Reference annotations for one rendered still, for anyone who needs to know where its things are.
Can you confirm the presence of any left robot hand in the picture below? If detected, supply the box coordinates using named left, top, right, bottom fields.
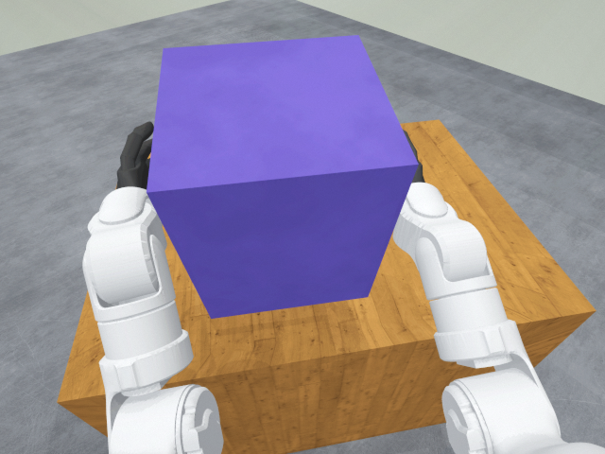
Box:
left=116, top=122, right=154, bottom=190

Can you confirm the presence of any pedestal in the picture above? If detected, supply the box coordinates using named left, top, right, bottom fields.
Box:
left=57, top=120, right=596, bottom=454

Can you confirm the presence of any robot left forearm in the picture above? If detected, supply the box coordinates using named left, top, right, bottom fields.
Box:
left=82, top=186, right=194, bottom=454

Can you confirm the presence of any right robot upper arm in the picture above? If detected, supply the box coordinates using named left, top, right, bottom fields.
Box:
left=442, top=368, right=605, bottom=454

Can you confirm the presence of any left robot upper arm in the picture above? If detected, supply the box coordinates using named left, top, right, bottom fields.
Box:
left=111, top=384, right=224, bottom=454

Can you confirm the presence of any carton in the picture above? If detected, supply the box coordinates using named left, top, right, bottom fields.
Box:
left=147, top=35, right=419, bottom=319

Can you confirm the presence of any right robot hand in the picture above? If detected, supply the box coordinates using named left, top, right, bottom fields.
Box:
left=403, top=130, right=425, bottom=183

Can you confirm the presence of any robot right forearm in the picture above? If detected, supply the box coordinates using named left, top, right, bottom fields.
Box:
left=393, top=183, right=561, bottom=436

